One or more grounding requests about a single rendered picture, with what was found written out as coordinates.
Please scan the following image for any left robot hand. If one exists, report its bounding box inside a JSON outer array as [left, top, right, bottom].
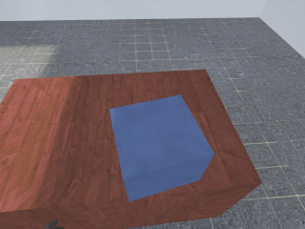
[[44, 219, 64, 229]]

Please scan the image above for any pedestal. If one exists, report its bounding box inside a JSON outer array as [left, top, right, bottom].
[[0, 69, 262, 229]]

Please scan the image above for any carton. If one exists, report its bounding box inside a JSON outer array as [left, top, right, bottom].
[[109, 94, 214, 202]]

